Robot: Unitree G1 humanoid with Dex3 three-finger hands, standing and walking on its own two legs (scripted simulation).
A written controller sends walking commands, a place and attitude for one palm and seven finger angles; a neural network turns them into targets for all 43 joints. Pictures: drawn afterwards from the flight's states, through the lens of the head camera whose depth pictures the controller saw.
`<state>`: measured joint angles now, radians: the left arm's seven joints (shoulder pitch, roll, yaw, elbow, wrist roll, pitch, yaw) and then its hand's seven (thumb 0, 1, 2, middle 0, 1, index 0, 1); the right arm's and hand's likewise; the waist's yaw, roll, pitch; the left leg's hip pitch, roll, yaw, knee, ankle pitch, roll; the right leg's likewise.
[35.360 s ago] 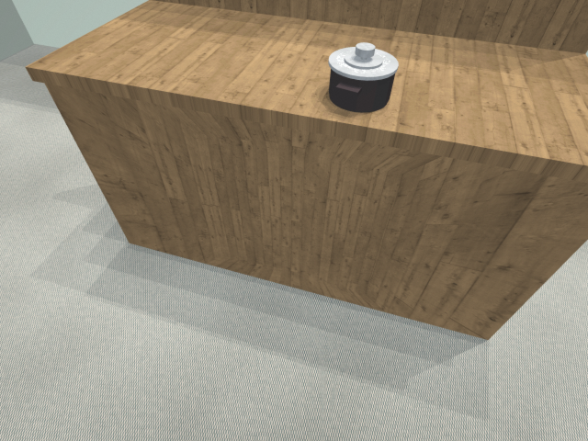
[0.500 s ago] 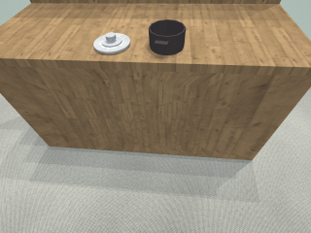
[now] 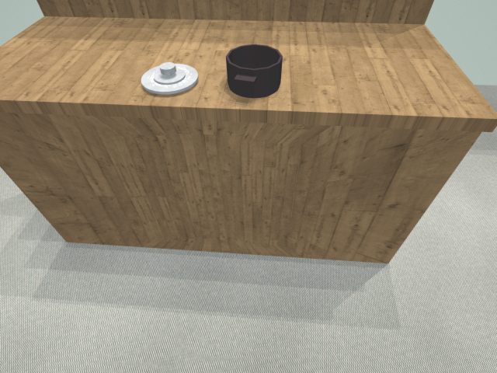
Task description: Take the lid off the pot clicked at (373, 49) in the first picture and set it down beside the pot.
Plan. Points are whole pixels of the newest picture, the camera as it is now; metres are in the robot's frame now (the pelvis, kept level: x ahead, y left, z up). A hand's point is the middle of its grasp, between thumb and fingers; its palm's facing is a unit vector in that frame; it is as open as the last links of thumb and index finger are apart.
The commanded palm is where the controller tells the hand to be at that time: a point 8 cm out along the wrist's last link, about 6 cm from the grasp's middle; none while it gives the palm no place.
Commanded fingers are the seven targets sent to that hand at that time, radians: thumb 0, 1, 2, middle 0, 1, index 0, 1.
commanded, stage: look to check the result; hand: left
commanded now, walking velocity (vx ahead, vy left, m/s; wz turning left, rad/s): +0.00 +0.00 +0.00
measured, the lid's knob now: (167, 68) +0.85 +0.25 +0.07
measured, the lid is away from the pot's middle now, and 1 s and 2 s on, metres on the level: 0.24 0.24 0.24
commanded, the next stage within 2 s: stand and wait in 0.26 s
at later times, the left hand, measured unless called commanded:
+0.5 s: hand out of the picture -0.02 +0.16 -0.18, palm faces +0.04 -0.98 -0.17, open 7.3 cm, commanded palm none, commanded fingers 0.00 0.90 0.90 -0.20 -0.30 -0.20 -0.30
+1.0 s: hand out of the picture -0.01 +0.17 -0.18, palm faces +0.04 -0.98 -0.19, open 7.3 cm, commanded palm none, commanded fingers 0.00 0.90 0.90 -0.20 -0.30 -0.20 -0.30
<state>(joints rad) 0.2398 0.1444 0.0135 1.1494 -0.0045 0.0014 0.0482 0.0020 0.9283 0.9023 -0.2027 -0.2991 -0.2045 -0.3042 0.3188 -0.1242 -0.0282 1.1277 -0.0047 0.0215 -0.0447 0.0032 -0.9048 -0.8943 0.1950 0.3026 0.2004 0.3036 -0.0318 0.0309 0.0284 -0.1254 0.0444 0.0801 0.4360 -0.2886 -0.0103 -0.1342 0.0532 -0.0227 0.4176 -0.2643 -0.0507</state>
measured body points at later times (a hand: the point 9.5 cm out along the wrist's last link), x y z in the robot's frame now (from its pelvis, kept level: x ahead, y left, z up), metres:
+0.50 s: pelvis -0.01 +0.00 +0.00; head +0.01 +0.00 +0.45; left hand -0.03 +0.21 -0.16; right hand -0.04 -0.19 -0.17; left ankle -0.03 +0.12 -0.74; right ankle -0.02 -0.09 -0.74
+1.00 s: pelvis +0.00 +0.01 +0.00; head +0.01 +0.01 +0.45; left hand -0.01 +0.22 -0.16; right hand -0.03 -0.20 -0.16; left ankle -0.03 +0.12 -0.74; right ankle -0.02 -0.09 -0.74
